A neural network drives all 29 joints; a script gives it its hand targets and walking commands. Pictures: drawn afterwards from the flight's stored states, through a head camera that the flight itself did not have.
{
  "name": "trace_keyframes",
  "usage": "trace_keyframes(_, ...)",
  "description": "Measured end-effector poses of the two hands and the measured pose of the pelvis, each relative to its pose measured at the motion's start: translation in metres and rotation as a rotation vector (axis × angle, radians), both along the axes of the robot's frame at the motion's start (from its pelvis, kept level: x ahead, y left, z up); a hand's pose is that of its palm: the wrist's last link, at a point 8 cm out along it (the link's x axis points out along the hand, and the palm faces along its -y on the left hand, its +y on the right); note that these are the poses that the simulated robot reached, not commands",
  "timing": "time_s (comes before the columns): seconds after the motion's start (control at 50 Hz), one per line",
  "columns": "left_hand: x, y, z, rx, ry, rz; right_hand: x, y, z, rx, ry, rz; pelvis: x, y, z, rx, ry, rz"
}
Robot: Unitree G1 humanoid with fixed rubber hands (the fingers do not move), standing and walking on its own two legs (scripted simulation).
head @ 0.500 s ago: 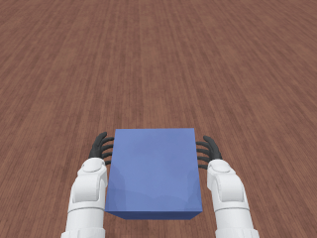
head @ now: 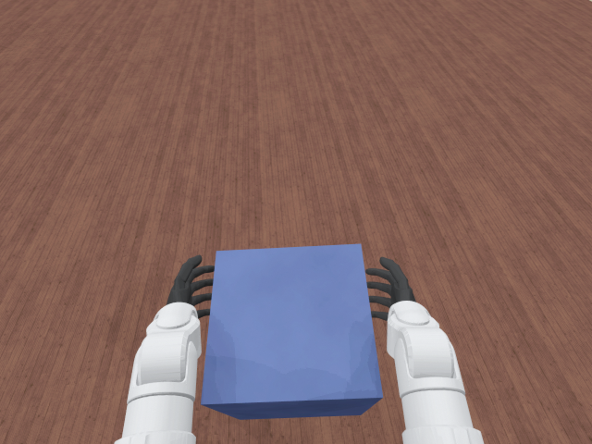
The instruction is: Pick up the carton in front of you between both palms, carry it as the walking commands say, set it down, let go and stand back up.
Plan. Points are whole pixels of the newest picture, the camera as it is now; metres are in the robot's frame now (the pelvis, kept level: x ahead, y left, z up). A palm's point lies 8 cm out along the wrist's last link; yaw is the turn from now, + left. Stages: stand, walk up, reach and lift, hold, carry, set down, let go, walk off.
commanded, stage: carry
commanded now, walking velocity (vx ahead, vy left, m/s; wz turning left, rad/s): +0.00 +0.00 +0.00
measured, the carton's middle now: (294, 340) +0.29 +0.00 -0.07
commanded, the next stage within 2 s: hold in 1.74 s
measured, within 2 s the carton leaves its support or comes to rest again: neither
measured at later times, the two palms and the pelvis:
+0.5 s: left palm (173, 330) +0.26 +0.15 +0.04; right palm (407, 327) +0.26 -0.15 +0.04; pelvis -0.03 +0.00 +0.00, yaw +0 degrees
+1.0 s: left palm (171, 348) +0.23 +0.15 +0.04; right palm (413, 344) +0.23 -0.15 +0.04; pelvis -0.06 +0.00 +0.00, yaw +0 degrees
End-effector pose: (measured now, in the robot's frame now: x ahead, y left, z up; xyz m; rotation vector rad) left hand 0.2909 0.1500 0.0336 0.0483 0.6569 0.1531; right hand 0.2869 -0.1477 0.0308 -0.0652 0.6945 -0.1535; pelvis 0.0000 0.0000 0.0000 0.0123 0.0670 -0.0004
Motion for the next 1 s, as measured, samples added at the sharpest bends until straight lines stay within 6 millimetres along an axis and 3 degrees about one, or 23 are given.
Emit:
trace_keyframes(0.66, -0.044, 0.003, 0.01, -0.008, 0.004, -0.002, -0.042, 0.003, 0.014, -0.004, -0.015, 0.002, -0.044, 0.003, 0.005, -0.009, -0.037, -0.002)
trace_keyframes(1.0, -0.056, 0.001, 0.009, -0.006, 0.008, -0.002, -0.054, 0.0, 0.014, 0.0, -0.017, 0.002, -0.056, 0.001, 0.004, -0.009, -0.039, -0.003)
